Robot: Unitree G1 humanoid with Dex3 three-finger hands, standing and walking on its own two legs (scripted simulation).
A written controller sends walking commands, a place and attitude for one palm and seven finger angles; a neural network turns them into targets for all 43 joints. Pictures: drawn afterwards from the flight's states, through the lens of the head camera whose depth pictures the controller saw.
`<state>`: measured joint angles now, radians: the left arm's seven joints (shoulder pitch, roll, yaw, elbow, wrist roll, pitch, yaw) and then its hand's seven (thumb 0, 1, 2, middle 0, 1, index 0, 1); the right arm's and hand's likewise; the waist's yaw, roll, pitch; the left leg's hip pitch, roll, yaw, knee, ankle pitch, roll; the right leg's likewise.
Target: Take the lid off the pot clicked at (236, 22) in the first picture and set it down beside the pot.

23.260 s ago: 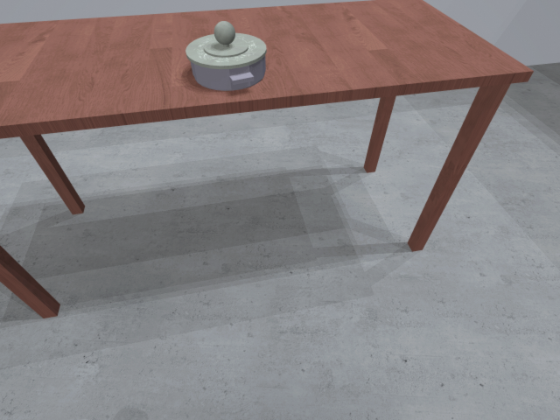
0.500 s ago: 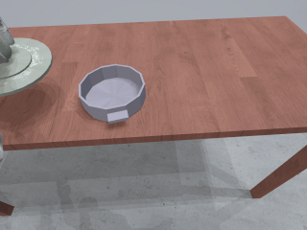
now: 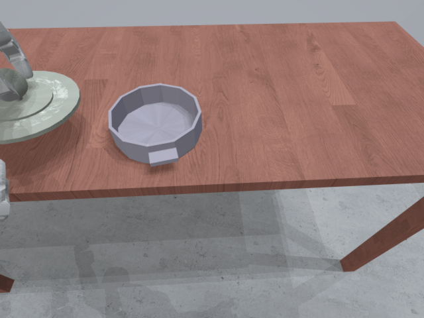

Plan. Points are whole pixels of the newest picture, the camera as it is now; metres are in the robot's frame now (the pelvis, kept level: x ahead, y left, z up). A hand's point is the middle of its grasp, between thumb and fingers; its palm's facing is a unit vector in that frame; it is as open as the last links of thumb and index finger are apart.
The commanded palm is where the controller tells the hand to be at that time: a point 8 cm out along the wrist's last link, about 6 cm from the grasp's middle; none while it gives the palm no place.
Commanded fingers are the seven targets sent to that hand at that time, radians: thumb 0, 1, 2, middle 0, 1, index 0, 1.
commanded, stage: lower the lid onto the table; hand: left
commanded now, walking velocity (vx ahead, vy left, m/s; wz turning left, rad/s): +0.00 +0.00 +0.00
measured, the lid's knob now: (9, 84) +0.46 +0.34 +0.21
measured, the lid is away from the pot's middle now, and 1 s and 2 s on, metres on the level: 0.23 0.23 0.23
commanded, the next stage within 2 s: open the fingers wide in 1.24 s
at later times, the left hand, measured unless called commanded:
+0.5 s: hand (10, 93) +0.45 +0.34 +0.20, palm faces -0.30 -0.22 -0.93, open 8.1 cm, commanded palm +0.45 +0.35 +0.27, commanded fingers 0.00 0.52 1.07 -0.86 -1.04 -0.86 -1.03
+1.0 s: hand (21, 110) +0.44 +0.33 +0.17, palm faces -0.39 -0.19 -0.90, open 8.1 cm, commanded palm +0.46 +0.34 +0.23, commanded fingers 0.00 0.52 1.07 -0.86 -1.04 -0.86 -1.03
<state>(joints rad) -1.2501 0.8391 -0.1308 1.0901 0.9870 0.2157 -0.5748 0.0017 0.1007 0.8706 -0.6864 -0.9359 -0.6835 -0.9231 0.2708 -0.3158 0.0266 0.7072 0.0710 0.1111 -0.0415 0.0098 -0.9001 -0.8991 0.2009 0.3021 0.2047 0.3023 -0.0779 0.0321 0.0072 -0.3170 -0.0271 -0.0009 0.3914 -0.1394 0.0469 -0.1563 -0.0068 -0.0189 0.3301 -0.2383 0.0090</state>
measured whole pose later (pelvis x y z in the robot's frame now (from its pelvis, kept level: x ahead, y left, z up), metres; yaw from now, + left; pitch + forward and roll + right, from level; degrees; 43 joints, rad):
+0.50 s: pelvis +0.01 +0.01 +0.00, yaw -1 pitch +5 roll -1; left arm -1.08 0.87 0.00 1.02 0.97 0.16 -0.55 0.00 0.11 0.87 -0.68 -0.94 -0.67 -0.93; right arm 0.30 -0.33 0.00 0.66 0.08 0.17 -0.02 0.01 -0.90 -0.90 0.20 0.30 0.20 0.30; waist -0.10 0.04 -0.01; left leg -0.36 -0.02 0.02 0.45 -0.18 0.05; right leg -0.20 0.00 0.00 0.36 -0.26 0.02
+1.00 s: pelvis -0.01 +0.01 +0.00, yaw +0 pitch +6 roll -2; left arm -1.15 0.82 -0.10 1.15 0.96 0.07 -0.52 0.00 0.11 0.87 -0.68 -0.94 -0.68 -0.92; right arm 0.29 -0.31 0.02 0.71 0.07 0.15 -0.05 0.01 -0.90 -0.90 0.20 0.30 0.21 0.30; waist -0.10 0.03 -0.01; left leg -0.40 -0.03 0.00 0.47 -0.17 0.06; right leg -0.23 -0.01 -0.01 0.38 -0.25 0.02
